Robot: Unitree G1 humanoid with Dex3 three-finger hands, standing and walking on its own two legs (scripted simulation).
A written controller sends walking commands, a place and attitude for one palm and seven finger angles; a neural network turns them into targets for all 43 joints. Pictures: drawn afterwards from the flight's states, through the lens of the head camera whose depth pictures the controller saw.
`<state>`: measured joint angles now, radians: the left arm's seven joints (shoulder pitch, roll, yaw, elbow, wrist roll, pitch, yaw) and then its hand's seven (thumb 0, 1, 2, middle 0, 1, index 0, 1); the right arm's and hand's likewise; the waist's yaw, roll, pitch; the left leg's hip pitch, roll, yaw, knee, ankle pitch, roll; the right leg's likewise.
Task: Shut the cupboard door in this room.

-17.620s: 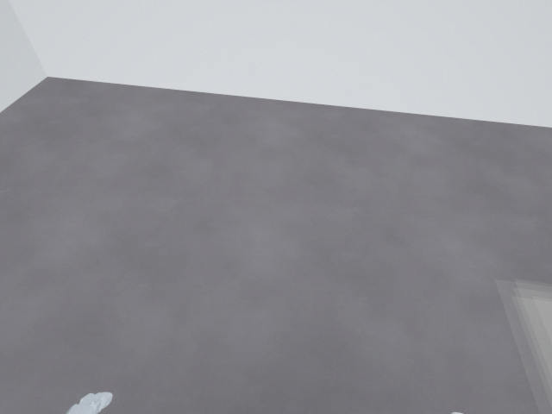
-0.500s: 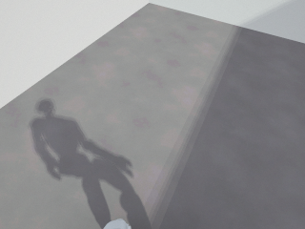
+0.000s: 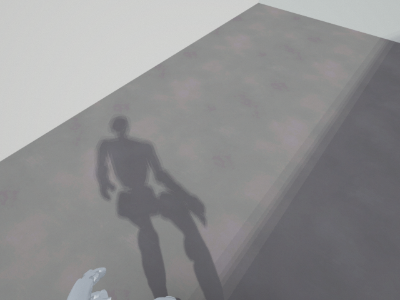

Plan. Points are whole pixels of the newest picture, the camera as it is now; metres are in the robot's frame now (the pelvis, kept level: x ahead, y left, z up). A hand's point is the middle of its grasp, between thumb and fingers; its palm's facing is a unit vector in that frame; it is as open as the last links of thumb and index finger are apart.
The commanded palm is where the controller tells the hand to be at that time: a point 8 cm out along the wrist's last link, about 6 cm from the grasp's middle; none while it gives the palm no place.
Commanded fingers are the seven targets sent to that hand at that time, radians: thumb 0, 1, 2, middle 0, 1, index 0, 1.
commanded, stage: walk to a spot facing it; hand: left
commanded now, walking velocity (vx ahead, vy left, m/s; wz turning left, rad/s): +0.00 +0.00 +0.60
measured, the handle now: out of the picture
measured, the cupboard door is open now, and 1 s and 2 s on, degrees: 75 75 75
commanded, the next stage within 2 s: none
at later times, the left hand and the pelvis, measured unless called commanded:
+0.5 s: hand out of the picture -0.09 +0.22 -0.18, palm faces +0.38 -0.90 -0.24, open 7.4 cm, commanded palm none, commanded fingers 0.00 0.90 0.90 -0.20 -0.30 -0.20 -0.30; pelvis -0.05 +0.01 -0.01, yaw +20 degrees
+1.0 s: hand out of the picture -0.06 +0.22 -0.14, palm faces +0.57 -0.78 -0.27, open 7.4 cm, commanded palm none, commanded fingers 0.00 0.90 0.90 -0.20 -0.30 -0.20 -0.30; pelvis -0.04 -0.02 +0.00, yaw +37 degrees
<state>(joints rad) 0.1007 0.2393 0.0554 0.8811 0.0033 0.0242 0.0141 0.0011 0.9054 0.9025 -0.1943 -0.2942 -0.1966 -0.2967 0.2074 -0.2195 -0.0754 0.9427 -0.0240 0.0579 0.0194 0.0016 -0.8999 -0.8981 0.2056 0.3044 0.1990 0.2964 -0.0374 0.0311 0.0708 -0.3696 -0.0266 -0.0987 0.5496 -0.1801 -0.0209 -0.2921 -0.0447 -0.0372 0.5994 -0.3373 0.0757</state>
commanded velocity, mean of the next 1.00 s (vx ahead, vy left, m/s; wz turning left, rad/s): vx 0.08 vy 0.00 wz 0.60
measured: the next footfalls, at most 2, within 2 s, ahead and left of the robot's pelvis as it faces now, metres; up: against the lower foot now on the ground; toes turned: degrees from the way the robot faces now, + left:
left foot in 0.46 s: -0.06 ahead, +0.12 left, +0.00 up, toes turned +24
right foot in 0.96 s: +0.06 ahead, -0.09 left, +0.00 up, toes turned +32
